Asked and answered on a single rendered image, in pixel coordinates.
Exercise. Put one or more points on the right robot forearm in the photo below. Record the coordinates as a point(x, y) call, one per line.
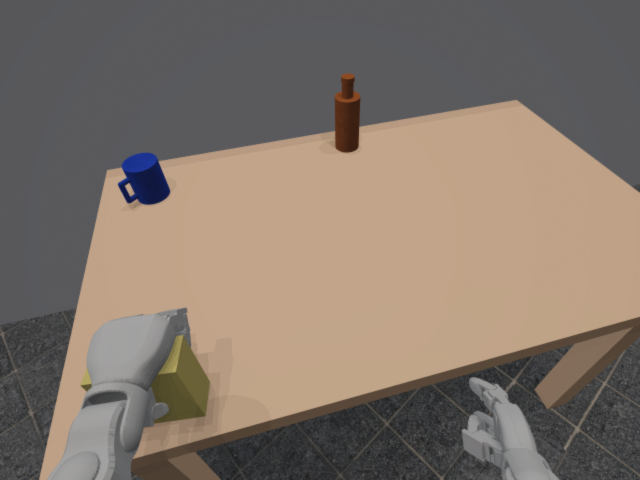
point(525, 464)

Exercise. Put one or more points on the robot right hand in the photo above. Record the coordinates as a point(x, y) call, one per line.
point(489, 438)

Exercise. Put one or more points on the left robot forearm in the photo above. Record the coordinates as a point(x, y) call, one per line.
point(105, 435)

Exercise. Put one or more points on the sponge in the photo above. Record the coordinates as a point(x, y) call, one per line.
point(181, 384)

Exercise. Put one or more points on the robot left hand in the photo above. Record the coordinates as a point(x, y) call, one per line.
point(134, 349)

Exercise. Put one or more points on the table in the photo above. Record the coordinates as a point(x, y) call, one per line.
point(317, 280)

